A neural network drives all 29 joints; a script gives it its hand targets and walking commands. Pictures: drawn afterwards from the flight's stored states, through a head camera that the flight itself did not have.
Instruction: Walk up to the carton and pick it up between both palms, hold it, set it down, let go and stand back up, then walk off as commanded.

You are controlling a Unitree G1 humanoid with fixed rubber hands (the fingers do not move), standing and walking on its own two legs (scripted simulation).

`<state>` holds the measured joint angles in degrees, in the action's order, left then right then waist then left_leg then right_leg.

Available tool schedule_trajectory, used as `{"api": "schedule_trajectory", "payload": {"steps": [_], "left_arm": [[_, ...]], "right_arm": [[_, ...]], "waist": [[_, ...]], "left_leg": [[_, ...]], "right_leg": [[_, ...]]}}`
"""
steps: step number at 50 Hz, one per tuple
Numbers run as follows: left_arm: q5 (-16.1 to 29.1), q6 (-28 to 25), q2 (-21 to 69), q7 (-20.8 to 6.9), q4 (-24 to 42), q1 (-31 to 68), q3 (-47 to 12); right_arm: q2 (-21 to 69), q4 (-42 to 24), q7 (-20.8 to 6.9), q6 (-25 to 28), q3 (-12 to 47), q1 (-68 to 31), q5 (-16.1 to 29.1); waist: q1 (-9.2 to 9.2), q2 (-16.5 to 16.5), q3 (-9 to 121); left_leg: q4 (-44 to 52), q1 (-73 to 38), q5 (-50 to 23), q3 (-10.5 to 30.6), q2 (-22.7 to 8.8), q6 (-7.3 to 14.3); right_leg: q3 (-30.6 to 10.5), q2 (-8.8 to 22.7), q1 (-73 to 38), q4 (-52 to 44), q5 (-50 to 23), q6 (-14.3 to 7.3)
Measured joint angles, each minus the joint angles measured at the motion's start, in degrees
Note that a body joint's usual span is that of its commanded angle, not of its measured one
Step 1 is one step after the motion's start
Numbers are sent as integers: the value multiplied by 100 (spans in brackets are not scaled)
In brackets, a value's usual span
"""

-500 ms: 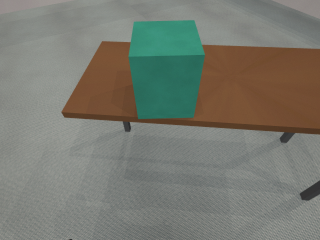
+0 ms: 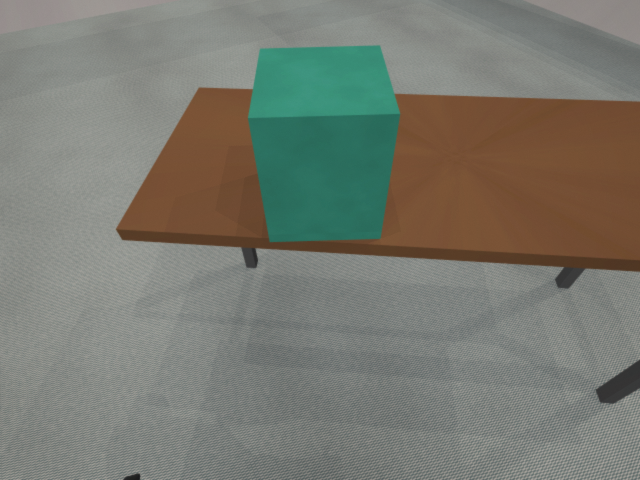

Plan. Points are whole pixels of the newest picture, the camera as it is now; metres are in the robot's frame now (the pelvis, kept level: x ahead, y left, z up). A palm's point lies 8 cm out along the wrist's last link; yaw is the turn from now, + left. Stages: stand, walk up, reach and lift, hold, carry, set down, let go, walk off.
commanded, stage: stand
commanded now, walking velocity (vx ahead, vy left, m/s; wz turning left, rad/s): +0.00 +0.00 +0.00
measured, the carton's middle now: (322, 147) +0.61 +0.01 +0.07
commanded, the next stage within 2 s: none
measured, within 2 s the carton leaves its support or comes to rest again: neither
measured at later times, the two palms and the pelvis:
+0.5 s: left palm out of the picture +0.06 +0.29 -0.12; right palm out of the picture +0.05 -0.28 -0.13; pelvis +0.00 +0.00 +0.00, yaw +0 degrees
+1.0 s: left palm out of the picture +0.08 +0.28 -0.12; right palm out of the picture +0.05 -0.29 -0.13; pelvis +0.00 -0.01 +0.00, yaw +0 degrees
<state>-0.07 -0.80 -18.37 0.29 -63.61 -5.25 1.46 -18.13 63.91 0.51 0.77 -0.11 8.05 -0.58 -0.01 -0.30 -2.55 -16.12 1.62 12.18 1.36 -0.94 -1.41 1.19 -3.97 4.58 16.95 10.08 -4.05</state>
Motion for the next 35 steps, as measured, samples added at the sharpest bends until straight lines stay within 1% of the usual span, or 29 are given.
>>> {"api": "schedule_trajectory", "payload": {"steps": [4, 8, 16, 23, 35], "left_arm": [[8, -20, 9, -8, 1, -57, -12], [3, 1, -9, -7, -23, -101, -15], [9, -22, 30, -22, -19, -187, -53], [9, -21, 32, -25, -65, -214, -40], [3, -17, -10, -8, -44, -96, -29]], "right_arm": [[-33, 10, -13, -24, -18, -16, 16], [-34, 9, -4, -4, -19, -11, 0], [-34, 17, -10, -10, 8, 66, 23], [-20, 27, 4, 7, 20, 70, 20], [-7, -71, 7, -7, 27, 25, 11]], "waist": [[15, -32, 1], [-7, -9, -5], [36, -10, 4], [39, -12, -13], [-17, -40, -4]], "left_leg": [[-19, 43, 1, -17, -14, 4], [-9, 66, -12, -10, -11, 4], [-36, 58, 15, -12, -12, -7], [28, -20, -1, -25, -4, -2], [19, 22, -16, -19, -12, -16]], "right_leg": [[-16, -15, 24, -36, -38, 3], [-10, -12, 54, -26, -39, -4], [-11, -12, 52, 13, -2, 1], [-25, -5, 7, 11, 5, -5], [-18, -11, 53, 33, 3, -13]]}}
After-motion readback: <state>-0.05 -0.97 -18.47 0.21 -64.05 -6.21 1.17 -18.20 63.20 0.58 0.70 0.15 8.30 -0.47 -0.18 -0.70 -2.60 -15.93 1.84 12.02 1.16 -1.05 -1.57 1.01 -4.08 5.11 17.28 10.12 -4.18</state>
